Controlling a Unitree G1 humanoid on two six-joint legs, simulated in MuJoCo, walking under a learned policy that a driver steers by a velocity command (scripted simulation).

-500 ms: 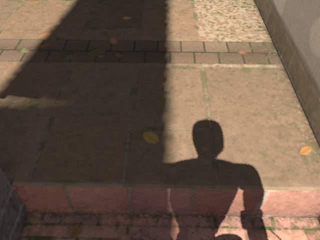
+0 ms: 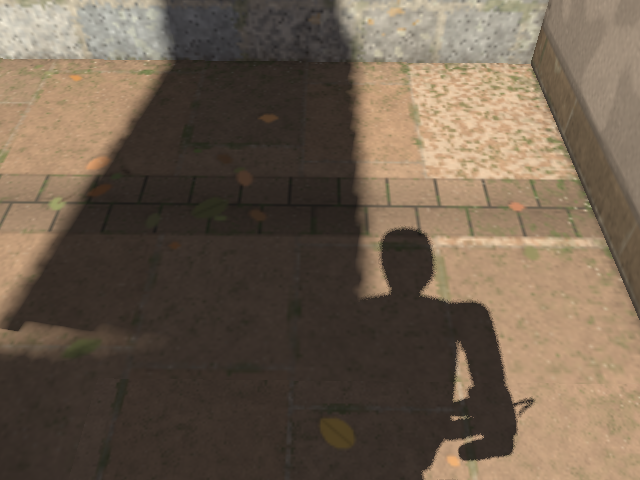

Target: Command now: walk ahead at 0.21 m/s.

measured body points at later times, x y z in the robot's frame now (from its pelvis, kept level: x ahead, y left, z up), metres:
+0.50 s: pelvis +0.09 -0.02 +0.09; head +0.09 -0.02 +0.54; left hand +0.24 +0.21 -0.02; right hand +0.23 -0.23 -0.03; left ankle +0.10 +0.09 -0.64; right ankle +0.13 -0.13 -0.64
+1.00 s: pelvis +0.23 -0.06 +0.10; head +0.24 -0.07 +0.55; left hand +0.40 +0.15 -0.01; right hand +0.13 -0.27 -0.05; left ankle +0.10 +0.09 -0.64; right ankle +0.18 -0.19 -0.41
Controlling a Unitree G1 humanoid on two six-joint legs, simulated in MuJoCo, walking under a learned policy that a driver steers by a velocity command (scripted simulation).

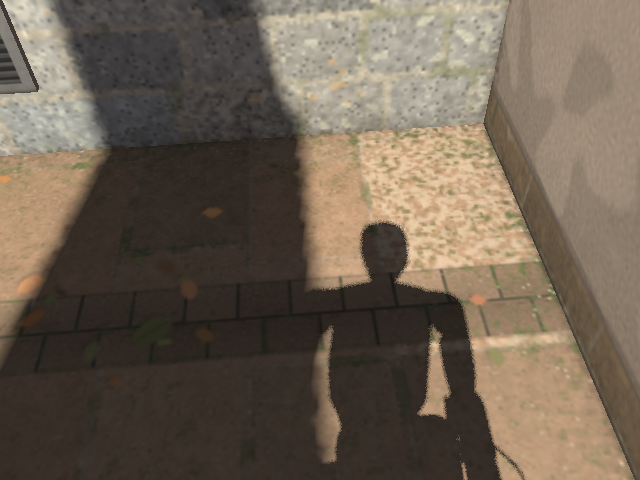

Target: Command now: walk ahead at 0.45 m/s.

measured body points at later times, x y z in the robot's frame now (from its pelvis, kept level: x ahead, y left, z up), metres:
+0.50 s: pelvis +0.24 -0.13 +0.17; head +0.24 -0.15 +0.62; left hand +0.19 +0.10 +0.03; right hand +0.46 -0.36 +0.08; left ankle +0.37 +0.03 -0.41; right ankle +0.17 -0.19 -0.56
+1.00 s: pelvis +0.54 -0.09 +0.18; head +0.56 -0.10 +0.63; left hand +0.60 +0.18 +0.06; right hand +0.59 -0.34 +0.03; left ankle +0.53 -0.01 -0.56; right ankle +0.49 -0.24 -0.42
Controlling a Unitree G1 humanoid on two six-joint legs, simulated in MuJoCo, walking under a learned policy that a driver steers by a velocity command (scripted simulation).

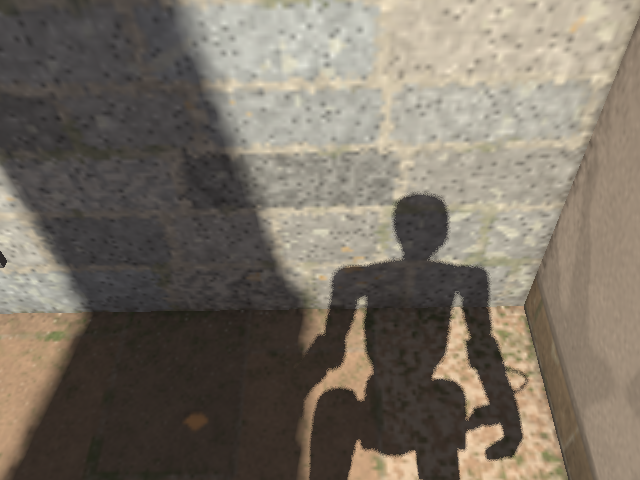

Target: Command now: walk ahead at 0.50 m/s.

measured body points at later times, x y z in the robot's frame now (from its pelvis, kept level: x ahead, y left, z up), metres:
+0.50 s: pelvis +0.20 -0.03 +0.00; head +0.23 -0.05 +0.45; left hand +0.31 +0.24 -0.11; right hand +0.33 -0.30 -0.14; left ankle +0.22 +0.15 -0.70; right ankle +0.29 -0.14 -0.74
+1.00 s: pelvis +0.26 +0.05 +0.00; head +0.27 +0.06 +0.45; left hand +0.35 +0.33 -0.14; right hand +0.35 -0.20 -0.13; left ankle +0.26 +0.15 -0.74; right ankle +0.29 -0.14 -0.74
